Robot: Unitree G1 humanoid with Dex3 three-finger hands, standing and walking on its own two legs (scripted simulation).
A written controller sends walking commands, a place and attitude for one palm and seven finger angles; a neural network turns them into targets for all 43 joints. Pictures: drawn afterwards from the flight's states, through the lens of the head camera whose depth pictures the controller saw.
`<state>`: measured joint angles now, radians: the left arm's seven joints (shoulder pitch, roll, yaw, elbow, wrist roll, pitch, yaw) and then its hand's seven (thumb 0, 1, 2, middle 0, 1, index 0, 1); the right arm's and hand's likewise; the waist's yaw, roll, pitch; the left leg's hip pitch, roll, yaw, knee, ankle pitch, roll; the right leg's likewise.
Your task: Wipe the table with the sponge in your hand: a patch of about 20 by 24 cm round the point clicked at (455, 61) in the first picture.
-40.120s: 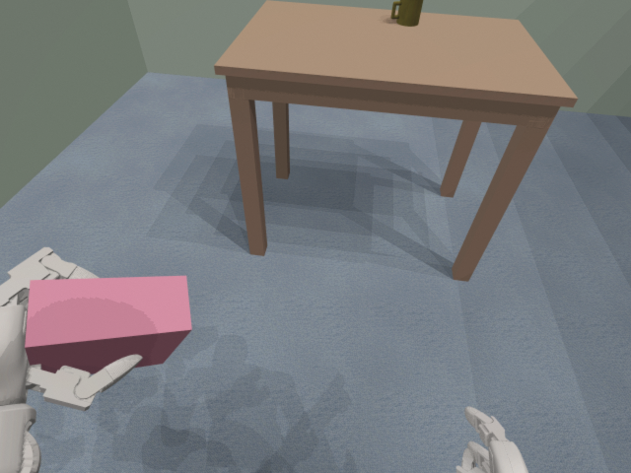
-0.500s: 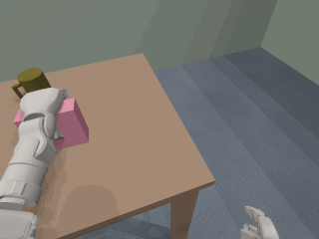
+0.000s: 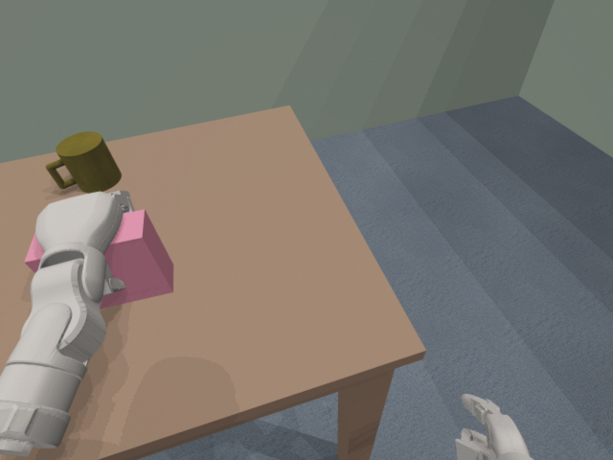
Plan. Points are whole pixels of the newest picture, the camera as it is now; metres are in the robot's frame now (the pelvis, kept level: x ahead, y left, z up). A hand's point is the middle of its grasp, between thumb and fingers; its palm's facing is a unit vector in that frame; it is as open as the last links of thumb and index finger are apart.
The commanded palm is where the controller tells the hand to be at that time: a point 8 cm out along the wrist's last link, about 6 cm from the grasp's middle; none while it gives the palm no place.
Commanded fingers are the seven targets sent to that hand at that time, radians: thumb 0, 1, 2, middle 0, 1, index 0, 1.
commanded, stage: wipe back along the first lane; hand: left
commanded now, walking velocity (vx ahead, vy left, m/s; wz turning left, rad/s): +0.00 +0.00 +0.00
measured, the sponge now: (115, 272) +0.32 +0.31 +0.08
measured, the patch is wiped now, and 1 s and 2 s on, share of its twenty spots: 1.00 1.00 1.00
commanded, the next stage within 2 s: lift the sponge slowly off the table in 1.26 s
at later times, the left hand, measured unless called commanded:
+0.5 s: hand (107, 276) +0.29 +0.28 +0.12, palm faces +0.07 -0.02 -1.00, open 9.8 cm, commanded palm +0.24 +0.27 +0.15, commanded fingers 0.00 0.10 1.30 -1.20 -1.60 -1.20 -1.60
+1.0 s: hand (101, 302) +0.25 +0.27 +0.12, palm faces +0.12 -0.04 -0.99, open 9.7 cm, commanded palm +0.20 +0.25 +0.15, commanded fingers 0.00 0.10 1.30 -1.20 -1.60 -1.20 -1.60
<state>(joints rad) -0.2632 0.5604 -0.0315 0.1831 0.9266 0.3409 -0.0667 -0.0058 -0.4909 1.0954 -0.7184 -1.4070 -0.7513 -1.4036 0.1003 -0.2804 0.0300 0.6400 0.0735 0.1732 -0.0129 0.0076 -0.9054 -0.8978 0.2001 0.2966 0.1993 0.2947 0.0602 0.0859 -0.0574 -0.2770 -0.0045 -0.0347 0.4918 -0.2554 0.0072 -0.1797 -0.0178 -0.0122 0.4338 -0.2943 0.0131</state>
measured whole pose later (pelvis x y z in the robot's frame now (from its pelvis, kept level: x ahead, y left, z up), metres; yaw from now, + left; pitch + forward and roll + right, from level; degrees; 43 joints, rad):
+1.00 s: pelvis +0.00 -0.01 -0.01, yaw -2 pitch +1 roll +0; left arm 0.14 0.53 -0.01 -0.24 0.89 0.45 -0.01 0.02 -0.46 1.07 -0.70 -1.42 -0.73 -1.42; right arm 0.06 -0.28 0.04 0.60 0.08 0.14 0.00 0.01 -0.91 -0.90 0.20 0.30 0.20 0.29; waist 0.08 0.11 -0.07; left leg -0.26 0.01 -0.01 0.55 -0.29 -0.01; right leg -0.20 0.00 0.01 0.53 -0.34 0.00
